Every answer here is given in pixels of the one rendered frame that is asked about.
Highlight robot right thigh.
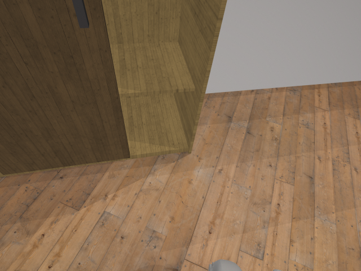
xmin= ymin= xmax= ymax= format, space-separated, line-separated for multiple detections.
xmin=208 ymin=259 xmax=242 ymax=271

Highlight handle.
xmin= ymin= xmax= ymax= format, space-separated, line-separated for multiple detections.
xmin=72 ymin=0 xmax=89 ymax=28

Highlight wardrobe door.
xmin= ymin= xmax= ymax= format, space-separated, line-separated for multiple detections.
xmin=0 ymin=0 xmax=130 ymax=175

